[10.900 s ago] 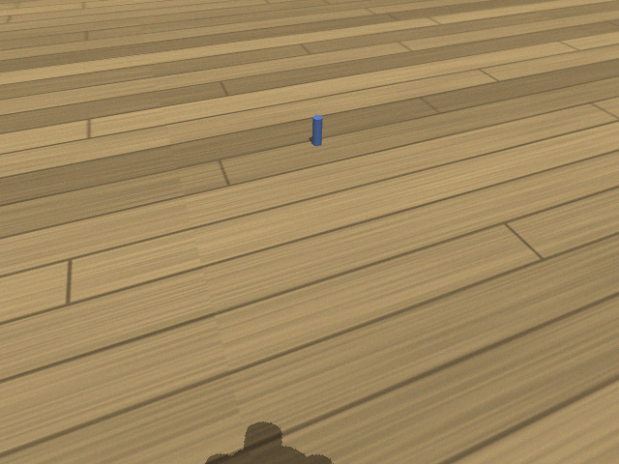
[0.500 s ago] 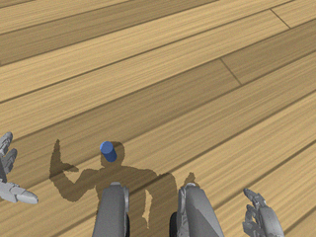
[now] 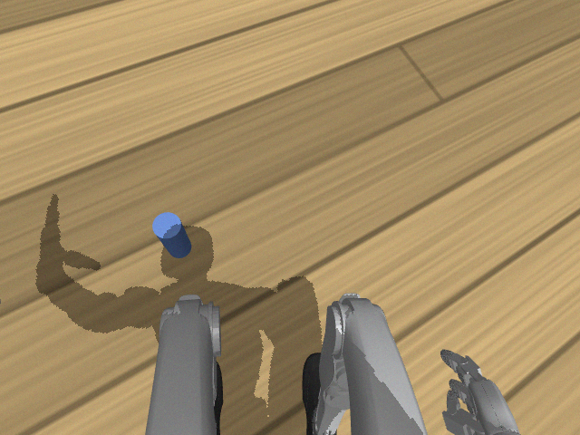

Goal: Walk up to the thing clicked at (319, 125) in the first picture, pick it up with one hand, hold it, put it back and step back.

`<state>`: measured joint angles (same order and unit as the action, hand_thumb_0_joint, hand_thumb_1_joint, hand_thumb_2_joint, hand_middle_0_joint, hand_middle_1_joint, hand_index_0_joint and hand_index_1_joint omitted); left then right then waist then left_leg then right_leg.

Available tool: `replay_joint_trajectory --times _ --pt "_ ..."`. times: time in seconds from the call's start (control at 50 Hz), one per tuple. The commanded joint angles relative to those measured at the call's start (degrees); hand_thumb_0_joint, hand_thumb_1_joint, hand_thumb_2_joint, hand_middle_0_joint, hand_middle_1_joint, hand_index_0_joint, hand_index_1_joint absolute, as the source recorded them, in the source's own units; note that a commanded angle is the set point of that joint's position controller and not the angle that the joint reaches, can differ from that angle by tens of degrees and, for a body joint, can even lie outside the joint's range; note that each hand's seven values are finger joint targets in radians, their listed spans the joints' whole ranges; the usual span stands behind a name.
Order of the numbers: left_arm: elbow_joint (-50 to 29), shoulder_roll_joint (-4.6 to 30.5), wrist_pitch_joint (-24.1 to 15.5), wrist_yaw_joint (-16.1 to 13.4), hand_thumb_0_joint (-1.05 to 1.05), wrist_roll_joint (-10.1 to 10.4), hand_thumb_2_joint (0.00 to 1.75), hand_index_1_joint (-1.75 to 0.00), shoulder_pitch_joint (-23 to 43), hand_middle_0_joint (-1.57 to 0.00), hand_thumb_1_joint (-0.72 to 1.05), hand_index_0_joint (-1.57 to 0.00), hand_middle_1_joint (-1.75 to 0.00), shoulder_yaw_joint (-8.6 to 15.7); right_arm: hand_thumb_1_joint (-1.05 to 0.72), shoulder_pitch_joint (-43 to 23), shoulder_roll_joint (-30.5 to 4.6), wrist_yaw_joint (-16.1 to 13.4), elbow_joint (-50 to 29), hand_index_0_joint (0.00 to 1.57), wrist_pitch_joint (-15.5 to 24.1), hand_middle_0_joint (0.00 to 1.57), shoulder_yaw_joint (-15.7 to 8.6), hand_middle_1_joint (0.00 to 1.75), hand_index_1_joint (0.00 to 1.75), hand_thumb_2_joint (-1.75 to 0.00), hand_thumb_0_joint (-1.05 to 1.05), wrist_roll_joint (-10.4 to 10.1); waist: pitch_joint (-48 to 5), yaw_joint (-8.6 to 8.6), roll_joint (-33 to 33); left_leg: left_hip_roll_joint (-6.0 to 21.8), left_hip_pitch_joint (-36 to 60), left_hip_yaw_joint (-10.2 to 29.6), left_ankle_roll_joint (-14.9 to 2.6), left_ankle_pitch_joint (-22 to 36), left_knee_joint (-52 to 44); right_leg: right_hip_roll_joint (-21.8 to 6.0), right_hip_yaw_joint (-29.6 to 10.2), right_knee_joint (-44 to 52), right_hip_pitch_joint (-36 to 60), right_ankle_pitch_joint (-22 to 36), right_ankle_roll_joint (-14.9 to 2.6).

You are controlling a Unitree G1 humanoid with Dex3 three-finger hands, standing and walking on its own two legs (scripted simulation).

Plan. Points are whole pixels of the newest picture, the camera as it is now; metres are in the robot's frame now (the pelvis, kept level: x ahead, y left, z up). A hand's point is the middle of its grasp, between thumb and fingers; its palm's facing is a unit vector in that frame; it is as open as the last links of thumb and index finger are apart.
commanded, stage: go down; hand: left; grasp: from the side
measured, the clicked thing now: (174, 237) +0.47 +0.22 -0.38
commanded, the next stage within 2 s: approach in 1.04 s
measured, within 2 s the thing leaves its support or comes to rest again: neither
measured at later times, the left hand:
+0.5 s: hand out of the picture +0.38 +0.39 -0.06, palm faces +0.14 -0.99 -0.10, open 17.5 cm
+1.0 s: hand out of the picture +0.39 +0.40 -0.07, palm faces +0.13 -0.99 -0.08, open 17.5 cm
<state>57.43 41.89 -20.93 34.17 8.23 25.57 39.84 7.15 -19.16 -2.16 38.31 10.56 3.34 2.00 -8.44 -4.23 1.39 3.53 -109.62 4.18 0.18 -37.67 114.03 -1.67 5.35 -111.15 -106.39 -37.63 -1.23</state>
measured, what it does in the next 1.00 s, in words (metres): lowers itself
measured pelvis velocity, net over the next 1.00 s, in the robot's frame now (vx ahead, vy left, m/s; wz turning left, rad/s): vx -0.01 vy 0.01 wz -0.03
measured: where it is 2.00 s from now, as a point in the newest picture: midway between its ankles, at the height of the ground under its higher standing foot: (263, 426)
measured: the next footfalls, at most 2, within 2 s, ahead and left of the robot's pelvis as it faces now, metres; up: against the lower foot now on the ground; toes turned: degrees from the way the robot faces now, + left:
none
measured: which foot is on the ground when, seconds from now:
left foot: down 0.00-1.00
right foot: down 0.00-1.00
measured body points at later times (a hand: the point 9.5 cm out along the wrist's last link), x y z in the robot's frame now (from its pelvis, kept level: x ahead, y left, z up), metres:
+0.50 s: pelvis -0.01 +0.00 -0.05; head +0.20 +0.06 +0.34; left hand +0.36 +0.44 -0.05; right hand +0.14 -0.27 -0.16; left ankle +0.08 +0.13 -0.43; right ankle +0.09 -0.12 -0.43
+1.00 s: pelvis -0.01 +0.01 -0.07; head +0.20 +0.07 +0.32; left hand +0.38 +0.45 -0.06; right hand +0.13 -0.28 -0.17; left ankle +0.08 +0.13 -0.43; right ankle +0.09 -0.12 -0.43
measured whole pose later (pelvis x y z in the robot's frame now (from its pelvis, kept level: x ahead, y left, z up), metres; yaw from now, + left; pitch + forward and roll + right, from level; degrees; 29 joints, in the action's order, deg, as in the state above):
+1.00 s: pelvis -0.01 +0.01 -0.07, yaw -1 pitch +32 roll -7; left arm 61.0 48.9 -21.3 40.5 10.2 34.9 43.5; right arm 7.1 -20.7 -1.0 40.7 9.9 5.3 2.9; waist -5.6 -5.0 1.7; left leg 2.9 -121.6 5.5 -0.6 -38.7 127.4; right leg -2.1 5.8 -123.7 -117.3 -38.8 -0.7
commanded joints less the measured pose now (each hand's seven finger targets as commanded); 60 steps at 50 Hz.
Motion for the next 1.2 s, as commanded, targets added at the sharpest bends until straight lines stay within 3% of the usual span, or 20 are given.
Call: replay_joint_trajectory --times 0.0,0.02,0.1,0.18,0.26,0.28,0.34,0.38,0.42,0.54,0.58,0.68,0.76,0.8,0.86,0.92,1.0,1.1,1.12,1.18 --pt "-9.5 22.3 -3.2 1.1 0.00 2.9 0.04 -0.03 8.9 -0.05 -0.49 -0.04 -0.02 5.6 -0.92 5.7 -12.6 -1.1 -3.4 0.20 2.1 0.20 -4.6 0.30 0.30 -0.91 0.00 -0.5 -32.1 3.40 -12.0 -1.3 24.6 0.1 -1.29 6.9 -13.8 1.8 -1.8 10.2 12.8 6.3 -1.22" --pt "-11.1 24.2 -3.5 1.2 0.00 2.8 0.03 -0.02 10.7 -0.05 -0.49 -0.04 -0.02 5.9 -0.92 5.9 -12.6 -1.1 -3.6 0.20 2.2 0.20 -4.6 0.30 0.30 -0.91 0.00 -0.5 -32.9 2.99 -11.7 -1.4 22.6 -0.2 -1.42 6.3 -13.0 1.7 -2.1 10.1 14.0 5.6 -1.09" --pt "-9.6 22.8 -4.0 2.8 0.00 3.5 0.04 -0.03 12.4 -0.05 -0.51 -0.04 -0.03 5.1 -0.92 6.6 -13.0 -1.2 -1.8 0.20 2.3 0.20 -4.5 0.30 0.30 -0.91 0.00 -0.3 -32.7 2.13 -12.3 -1.3 23.4 0.3 -1.36 7.3 -11.1 1.8 -1.4 7.9 10.6 6.4 -1.31" --pt "-9.8 25.8 -4.0 3.5 0.00 3.4 0.04 -0.03 14.2 -0.05 -0.53 -0.04 -0.02 6.5 -0.92 7.2 -13.5 -1.2 -1.3 0.20 2.2 0.20 -4.4 0.30 0.30 -0.91 0.00 0.1 -34.7 2.73 -13.5 -1.4 23.2 0.0 -1.20 10.0 -9.4 1.7 -1.2 6.2 10.6 8.1 -1.41" --pt "-8.3 24.6 -3.6 4.0 0.00 3.1 0.04 -0.04 15.3 -0.05 -0.54 -0.04 -0.03 5.5 -0.92 6.9 -13.5 -1.1 -1.0 0.20 2.1 0.20 -4.3 0.30 0.30 -0.91 0.00 0.2 -32.5 1.98 -13.2 -1.4 21.0 0.2 -1.28 5.8 -9.0 1.7 -0.8 5.4 8.3 5.3 -1.31" --pt "-8.6 26.1 -3.5 4.0 0.00 3.2 0.04 -0.03 16.0 -0.05 -0.53 -0.04 -0.03 6.0 -0.92 7.0 -13.6 -1.0 -1.1 0.20 2.1 0.20 -4.3 0.30 0.30 -0.91 0.00 0.1 -31.7 2.37 -11.7 -1.4 19.0 0.0 -1.54 3.4 -8.8 1.8 -1.1 6.0 8.6 3.3 -1.11" --pt "-8.1 27.9 -3.5 4.0 0.00 3.4 0.05 -0.04 15.8 -0.05 -0.52 -0.04 -0.03 7.2 -0.92 6.4 -13.6 -0.8 -1.5 0.20 1.9 0.20 -3.7 0.30 0.30 -0.91 0.00 0.2 -32.6 2.90 -12.3 -1.4 18.0 -0.1 -1.59 3.7 -8.0 1.7 -0.9 4.6 8.9 3.5 -1.10" --pt "-8.5 27.8 -3.5 4.1 0.00 3.2 0.05 -0.04 16.4 -0.05 -0.52 -0.03 -0.03 7.0 -0.92 6.6 -14.0 -0.8 -1.4 0.20 1.9 0.20 -3.8 0.30 0.30 -0.91 0.00 0.0 -32.9 3.11 -14.3 -1.2 20.4 1.1 -1.12 4.1 -9.0 1.7 0.0 2.7 6.0 4.3 -1.41" --pt "-7.9 26.7 -3.2 4.4 0.00 3.2 0.06 -0.04 17.1 -0.05 -0.52 -0.04 -0.04 5.8 -0.92 7.2 -13.8 -0.8 -1.0 0.20 1.7 0.20 -3.7 0.30 0.30 -0.91 0.00 0.0 -32.2 2.08 -14.1 -1.3 19.5 1.0 -1.10 4.2 -8.2 1.7 0.0 2.7 5.4 4.1 -1.43" --pt "-8.0 28.0 -3.4 5.0 0.00 3.7 0.06 -0.05 18.6 -0.05 -0.55 -0.03 -0.04 6.7 -0.92 7.7 -14.1 -0.6 -0.5 0.20 1.5 0.20 -3.3 0.30 0.30 -0.91 0.00 0.2 -33.1 1.90 -13.7 -1.5 19.1 0.4 -1.29 7.0 -5.6 1.6 -0.2 1.7 5.4 6.0 -1.37" --pt "-7.7 27.2 -3.4 5.2 0.00 3.7 0.06 -0.05 19.4 -0.05 -0.56 -0.04 -0.04 5.8 -0.92 7.5 -13.9 -0.5 -0.6 0.20 1.6 0.20 -3.3 0.30 0.30 -0.91 0.00 0.1 -31.6 1.38 -13.1 -1.5 17.4 0.3 -1.50 4.6 -5.6 1.6 -0.1 1.9 4.5 4.2 -1.31" --pt "-8.3 30.2 -3.6 5.2 0.00 3.7 0.06 -0.06 19.5 -0.05 -0.56 -0.04 -0.05 7.7 -0.92 7.9 -14.2 -0.3 -0.5 0.20 1.3 0.20 -3.0 0.30 0.30 -0.91 0.00 0.2 -33.6 2.45 -13.8 -1.7 16.9 -0.2 -1.45 5.4 -4.8 1.7 -0.2 1.3 5.8 4.6 -1.32" --pt "-6.5 28.5 -3.2 5.7 0.00 4.3 0.07 -0.06 19.3 -0.05 -0.55 -0.03 -0.05 6.7 -0.92 7.8 -14.1 -0.2 -0.2 0.20 1.2 0.20 -2.9 0.30 0.30 -0.91 0.00 0.1 -32.0 1.52 -12.5 -1.6 15.6 -0.2 -1.62 5.3 -3.8 1.8 -0.2 1.3 4.9 4.4 -1.25" --pt "-8.2 30.6 -3.5 5.7 0.00 4.2 0.07 -0.05 20.6 -0.05 -0.55 -0.03 -0.04 7.8 -0.92 7.8 -14.3 -0.3 -0.4 0.20 1.2 0.20 -2.9 0.30 0.30 -0.91 0.00 0.2 -32.5 2.13 -13.2 -1.7 15.3 -0.7 -1.73 5.5 -3.4 1.7 -0.4 1.3 5.5 4.5 -1.18" --pt "-6.9 29.1 -3.5 6.0 0.00 4.0 0.08 -0.06 19.7 -0.05 -0.53 -0.03 -0.05 7.1 -0.92 8.4 -14.6 -0.1 0.0 0.20 1.1 0.20 -2.9 0.30 0.30 -0.91 0.00 0.2 -32.5 1.44 -14.1 -1.4 17.3 0.3 -1.30 7.4 -3.6 1.8 0.3 -0.2 3.8 6.0 -1.41" --pt "-7.3 30.6 -3.6 6.1 0.00 4.2 0.07 -0.05 20.5 -0.05 -0.51 -0.03 -0.04 7.9 -0.92 8.5 -14.9 -0.1 -0.1 0.20 0.8 0.20 -2.7 0.30 0.30 -0.91 0.00 0.3 -33.3 1.68 -14.7 -1.5 17.7 0.4 -1.26 9.1 -3.0 1.7 0.3 -0.8 4.2 7.4 -1.47" --pt "-6.7 29.8 -3.7 6.4 0.00 4.1 0.08 -0.06 21.1 -0.05 -0.51 -0.03 -0.05 7.6 -0.92 8.6 -15.1 0.0 0.1 0.20 0.7 0.20 -2.6 0.30 0.30 -0.91 0.00 0.4 -31.5 1.18 -16.0 -1.2 18.2 1.2 -1.06 7.7 -3.5 1.7 0.8 -1.8 1.6 6.3 -1.55" --pt "-7.1 31.8 -4.1 6.5 0.00 4.1 0.07 -0.05 23.0 -0.05 -0.52 -0.04 -0.04 8.4 -0.92 8.1 -15.3 0.1 -0.5 0.20 0.3 0.20 -2.3 0.30 0.30 -0.91 0.00 0.5 -31.7 0.94 -15.9 -1.3 16.7 1.3 -1.24 5.2 -3.0 1.7 0.9 -1.9 1.6 4.8 -1.36" --pt "-6.8 31.9 -4.1 6.6 0.00 4.1 0.12 -0.12 22.7 -0.07 -0.55 -0.03 -0.08 8.4 -0.93 7.9 -15.4 0.2 -0.4 0.20 0.3 0.20 -2.3 0.30 0.30 -0.91 0.00 0.4 -31.1 1.28 -15.5 -1.2 16.6 1.4 -1.27 4.2 -3.2 1.7 0.9 -1.9 0.9 3.9 -1.33" --pt "-2.6 30.7 -4.7 7.4 0.00 4.8 0.02 -0.07 23.2 -0.08 -0.57 -0.05 -0.05 8.0 -0.92 7.4 -15.4 0.3 -0.3 0.20 0.4 0.20 -1.4 0.30 0.30 -0.91 0.00 0.6 -28.8 -0.28 -13.3 -1.3 13.8 1.4 -1.52 4.9 -1.4 1.8 1.1 -2.6 0.4 4.3 -1.25"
